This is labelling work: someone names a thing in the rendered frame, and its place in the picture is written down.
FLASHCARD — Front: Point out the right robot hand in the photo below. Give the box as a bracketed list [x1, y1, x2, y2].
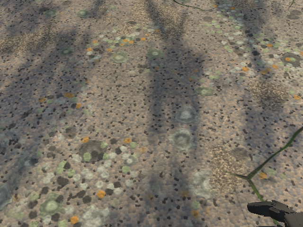
[247, 200, 303, 227]

